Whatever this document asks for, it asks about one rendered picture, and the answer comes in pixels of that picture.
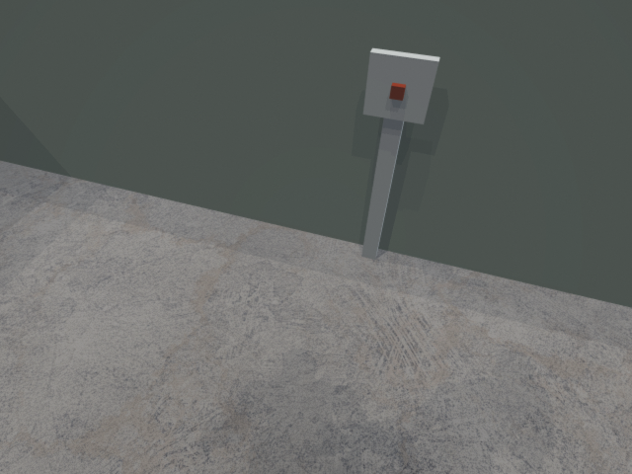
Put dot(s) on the button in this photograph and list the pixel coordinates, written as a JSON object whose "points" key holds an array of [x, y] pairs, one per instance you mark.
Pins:
{"points": [[397, 91]]}

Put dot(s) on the panel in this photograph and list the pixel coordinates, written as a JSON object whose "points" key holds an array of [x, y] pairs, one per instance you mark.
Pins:
{"points": [[418, 73]]}

